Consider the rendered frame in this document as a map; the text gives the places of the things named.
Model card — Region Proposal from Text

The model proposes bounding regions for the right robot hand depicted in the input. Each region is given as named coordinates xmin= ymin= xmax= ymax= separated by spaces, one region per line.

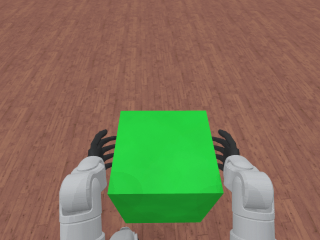
xmin=212 ymin=129 xmax=240 ymax=171

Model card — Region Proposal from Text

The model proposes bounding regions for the right robot forearm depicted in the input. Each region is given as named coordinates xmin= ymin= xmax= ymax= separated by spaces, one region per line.
xmin=223 ymin=155 xmax=276 ymax=240

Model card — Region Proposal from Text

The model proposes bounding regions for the carton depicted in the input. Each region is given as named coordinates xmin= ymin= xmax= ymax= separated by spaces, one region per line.
xmin=107 ymin=110 xmax=224 ymax=223

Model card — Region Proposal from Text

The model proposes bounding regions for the left robot hand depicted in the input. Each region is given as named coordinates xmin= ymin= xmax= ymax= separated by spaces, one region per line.
xmin=87 ymin=129 xmax=117 ymax=170

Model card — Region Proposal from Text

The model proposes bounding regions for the left robot forearm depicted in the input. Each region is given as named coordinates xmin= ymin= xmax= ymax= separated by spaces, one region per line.
xmin=59 ymin=156 xmax=107 ymax=240

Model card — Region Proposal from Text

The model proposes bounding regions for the left robot shin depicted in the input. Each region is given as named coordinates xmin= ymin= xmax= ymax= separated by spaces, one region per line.
xmin=120 ymin=227 xmax=132 ymax=231

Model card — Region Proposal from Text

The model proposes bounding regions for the robot left thigh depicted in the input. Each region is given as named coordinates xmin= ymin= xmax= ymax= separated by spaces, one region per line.
xmin=110 ymin=229 xmax=138 ymax=240

